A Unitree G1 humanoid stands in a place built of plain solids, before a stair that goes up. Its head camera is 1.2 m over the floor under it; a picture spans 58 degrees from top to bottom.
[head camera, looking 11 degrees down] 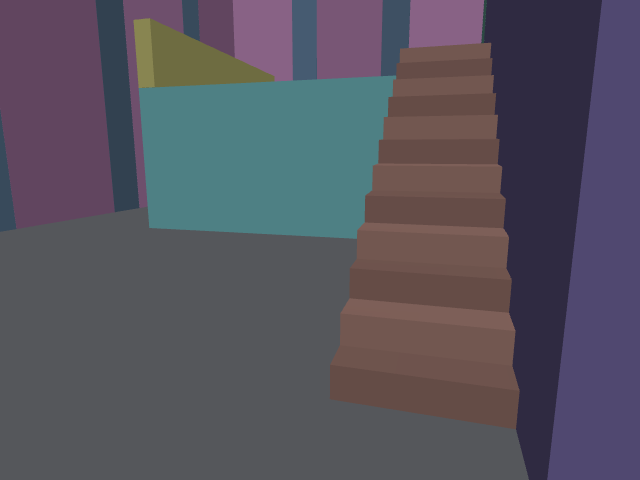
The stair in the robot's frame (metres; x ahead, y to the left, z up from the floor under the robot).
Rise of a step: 0.19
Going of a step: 0.25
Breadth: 0.96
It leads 16 degrees to the right of straight ahead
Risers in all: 12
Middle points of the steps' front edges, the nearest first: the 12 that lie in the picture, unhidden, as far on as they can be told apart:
1.85 -0.51 0.19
2.06 -0.57 0.38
2.28 -0.63 0.57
2.48 -0.69 0.75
2.73 -0.76 0.94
3.01 -0.84 1.13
3.27 -0.91 1.32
3.49 -0.98 1.51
3.74 -1.05 1.69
4.03 -1.13 1.88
4.27 -1.20 2.07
4.52 -1.27 2.26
